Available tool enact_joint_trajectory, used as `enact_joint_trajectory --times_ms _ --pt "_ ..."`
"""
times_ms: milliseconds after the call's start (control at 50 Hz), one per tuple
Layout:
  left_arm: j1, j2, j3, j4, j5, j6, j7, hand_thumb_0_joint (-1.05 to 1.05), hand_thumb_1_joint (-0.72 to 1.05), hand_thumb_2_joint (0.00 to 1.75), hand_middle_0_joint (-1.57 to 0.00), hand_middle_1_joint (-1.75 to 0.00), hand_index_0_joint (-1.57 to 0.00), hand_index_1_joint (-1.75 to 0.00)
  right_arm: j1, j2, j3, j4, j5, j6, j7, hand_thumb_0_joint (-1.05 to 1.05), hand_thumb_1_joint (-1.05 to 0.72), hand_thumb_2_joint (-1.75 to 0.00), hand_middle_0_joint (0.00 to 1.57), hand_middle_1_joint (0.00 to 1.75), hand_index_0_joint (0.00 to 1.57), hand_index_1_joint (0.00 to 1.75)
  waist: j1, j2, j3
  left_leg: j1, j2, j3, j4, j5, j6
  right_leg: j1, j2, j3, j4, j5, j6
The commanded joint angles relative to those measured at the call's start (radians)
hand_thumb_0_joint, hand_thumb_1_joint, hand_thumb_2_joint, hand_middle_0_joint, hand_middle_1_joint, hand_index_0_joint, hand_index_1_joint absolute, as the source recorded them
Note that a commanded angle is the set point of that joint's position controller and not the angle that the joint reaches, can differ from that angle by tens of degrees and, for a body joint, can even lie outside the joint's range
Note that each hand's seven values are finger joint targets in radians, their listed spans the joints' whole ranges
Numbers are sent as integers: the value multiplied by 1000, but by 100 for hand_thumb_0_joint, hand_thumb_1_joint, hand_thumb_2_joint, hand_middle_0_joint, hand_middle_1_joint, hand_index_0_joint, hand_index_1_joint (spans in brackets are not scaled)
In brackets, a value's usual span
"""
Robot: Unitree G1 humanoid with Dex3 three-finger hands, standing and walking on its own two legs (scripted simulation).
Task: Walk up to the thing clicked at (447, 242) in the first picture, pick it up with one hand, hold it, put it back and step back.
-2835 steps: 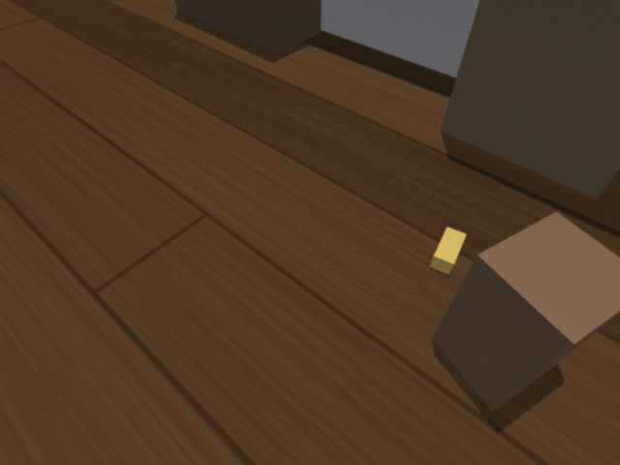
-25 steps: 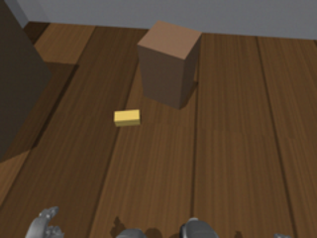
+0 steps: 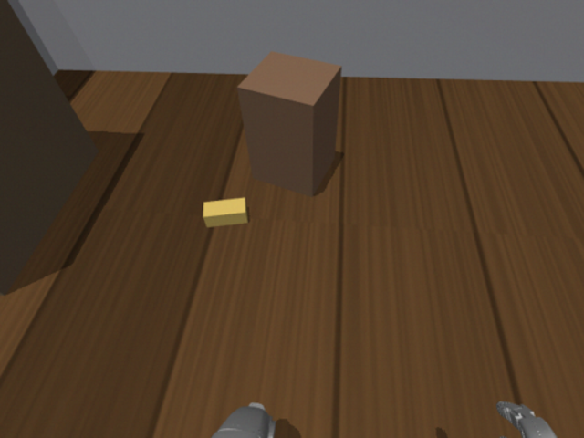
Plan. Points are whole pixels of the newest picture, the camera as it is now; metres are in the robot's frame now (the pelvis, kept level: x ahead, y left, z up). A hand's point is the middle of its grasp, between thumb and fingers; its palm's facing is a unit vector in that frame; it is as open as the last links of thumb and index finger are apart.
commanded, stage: step back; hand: left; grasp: from above
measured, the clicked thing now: (225, 212) +1.03 +0.36 -0.72
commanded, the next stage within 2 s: stand in 1.04 s
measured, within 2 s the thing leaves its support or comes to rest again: neither
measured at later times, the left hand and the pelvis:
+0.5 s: hand out of the picture +0.03 +0.28 -0.14, palm faces +0.07 -0.91 -0.40, open 7.4 cm; pelvis -0.02 +0.00 +0.00, yaw +5 degrees
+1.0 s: hand out of the picture +0.08 +0.30 -0.15, palm faces +0.13 -0.92 -0.37, open 7.4 cm; pelvis +0.02 +0.02 +0.00, yaw +6 degrees
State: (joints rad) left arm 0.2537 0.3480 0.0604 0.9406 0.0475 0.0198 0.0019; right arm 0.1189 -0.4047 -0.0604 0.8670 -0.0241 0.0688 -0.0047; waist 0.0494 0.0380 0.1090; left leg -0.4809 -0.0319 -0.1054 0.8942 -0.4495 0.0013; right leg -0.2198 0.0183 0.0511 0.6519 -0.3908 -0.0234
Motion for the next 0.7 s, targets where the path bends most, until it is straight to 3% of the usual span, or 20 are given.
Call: enact_joint_trajectory --times_ms 0,60,100,140,180,200,220,240,260,300,340,380,420,480,500,520,540,560,620,680 --pt "-153 281 75 -117 -5 -52 30 0 90 90 -20 -30 -20 -30 20 -163 -38 -32 13 -39 -8 0 -90 -90 20 30 20 30 -57 -155 -23 -4 -48 -54 177 49 -17 -87 -224 163 -261 234 -141" --pt "-36 297 82 -93 -1 -59 23 0 90 90 -20 -30 -20 -30 -5 -164 -32 -37 -1 -56 -2 0 -90 -90 20 30 20 30 10 -198 -54 -48 -10 -4 12 11 -25 75 -213 180 -254 114 -132" --pt "-21 306 91 -89 2 -59 19 0 90 90 -20 -30 -20 -30 -18 -154 -31 -36 -10 -70 7 0 -90 -90 20 30 20 30 33 -244 -62 -49 20 29 -128 -51 -29 146 -260 218 -272 -4 -163" --pt "-62 326 90 -99 0 -52 12 0 90 90 -20 -30 -20 -30 10 -164 -42 -20 -13 -82 16 0 -90 -90 20 30 20 30 10 -261 -53 84 42 71 -272 -79 -15 36 -300 239 -285 -96 -177" --pt "-98 293 66 -108 -8 -39 4 0 90 90 -20 -30 -20 -30 98 -157 -56 31 -12 -98 17 0 -90 -90 20 30 20 30 -44 -185 -76 306 -15 119 -519 84 11 -53 -227 129 -171 -28 -123" --pt "-72 247 49 -104 -10 -37 3 0 90 90 -20 -30 -20 -30 135 -174 -68 48 -15 -106 13 0 -90 -90 20 30 20 30 -50 -99 -112 446 18 33 -537 134 27 -137 -179 73 -51 17 -81" --pt "-53 187 32 -115 -20 -39 2 0 90 90 -20 -30 -20 -30 173 -231 -84 49 -28 -112 8 0 -90 -90 20 30 20 30 -66 90 -146 549 197 -261 -611 -3 90 -309 -82 -12 161 -31 -27" --pt "-108 215 42 -114 -30 -37 6 0 90 90 -20 -30 -20 -30 170 -330 -94 36 -25 -112 8 0 -90 -90 20 30 20 30 -91 147 -88 438 364 -526 -685 -315 219 -429 -21 -77 264 -187 2" --pt "-159 291 61 -108 -15 -43 6 0 90 90 -20 -30 -20 -30 151 -345 -102 35 -11 -112 11 0 -90 -90 20 30 20 30 -103 91 1 271 408 -562 -722 -393 284 -366 -70 12 321 -193 -7" --pt "-110 275 60 -89 -25 -52 -6 0 90 90 -20 -30 -20 -30 85 -254 -76 21 -19 -114 11 0 -90 -90 20 30 20 30 -53 35 19 275 312 -350 -668 -210 236 -319 -83 21 263 -135 -8" --pt "-90 249 56 -71 -23 -59 -18 0 90 90 -20 -30 -20 -30 100 -216 -65 22 -16 -123 10 0 -90 -90 20 30 20 30 -55 62 2 296 242 -226 -624 -30 186 -298 -75 -19 192 -63 -6" --pt "-95 231 54 -64 -24 -62 -22 0 90 90 -20 -30 -20 -30 116 -231 -73 30 -17 -122 13 0 -90 -90 20 30 20 30 -74 113 -4 243 238 -202 -622 9 186 -210 -55 -56 120 -45 6" --pt "-65 223 55 -51 -27 -65 -20 0 90 90 -20 -30 -20 -30 82 -228 -67 15 -14 -113 14 0 -90 -90 20 30 20 30 -57 152 -30 193 214 -138 -591 -9 173 -110 -34 -84 31 -7 8" --pt "35 216 60 7 -20 -77 0 0 90 90 -20 -30 -20 -30 18 -156 -37 -4 1 -86 14 0 -90 -90 20 30 20 30 21 57 -78 32 146 -29 -366 17 98 187 5 -103 -211 145 6" --pt "56 258 73 9 -11 -84 10 0 90 90 -20 -30 -20 -30 47 -102 -17 -10 7 -84 10 0 -90 -90 20 30 20 30 26 -65 -114 -25 84 12 -217 18 64 251 -81 60 -270 76 -14" --pt "59 330 85 -5 3 -95 17 0 90 90 -20 -30 -20 -30 71 -57 -2 -24 12 -87 8 0 -90 -90 20 30 20 30 20 -238 -106 -128 -37 27 -30 -75 15 241 -305 424 -403 -24 -79" --pt "-14 364 89 -26 -6 -91 17 0 90 90 -20 -30 -20 -30 84 -134 -23 6 3 -76 -6 0 -90 -90 20 30 20 30 8 -150 -76 -52 5 -32 27 -134 15 68 -410 507 -440 -203 -160" --pt "-73 364 86 -46 -6 -89 13 0 90 90 -20 -30 -20 -30 115 -181 -39 28 3 -78 -8 0 -90 -90 20 30 20 30 -16 -148 -25 -12 37 -29 59 -143 12 -13 -428 519 -417 -179 -223" --pt "-106 286 65 -49 -19 -101 16 0 90 90 -20 -30 -20 -30 136 -159 -32 69 12 -83 -3 0 -90 -90 20 30 20 30 -36 -114 -39 29 43 -59 25 -31 12 15 -301 252 -339 170 -149" --pt "-107 292 63 -36 -21 -99 16 0 90 90 -20 -30 -20 -30 146 -146 -28 77 4 -76 -1 0 -90 -90 20 30 20 30 -32 -158 -72 110 47 5 -56 -4 -3 -21 -286 164 -293 298 -142"
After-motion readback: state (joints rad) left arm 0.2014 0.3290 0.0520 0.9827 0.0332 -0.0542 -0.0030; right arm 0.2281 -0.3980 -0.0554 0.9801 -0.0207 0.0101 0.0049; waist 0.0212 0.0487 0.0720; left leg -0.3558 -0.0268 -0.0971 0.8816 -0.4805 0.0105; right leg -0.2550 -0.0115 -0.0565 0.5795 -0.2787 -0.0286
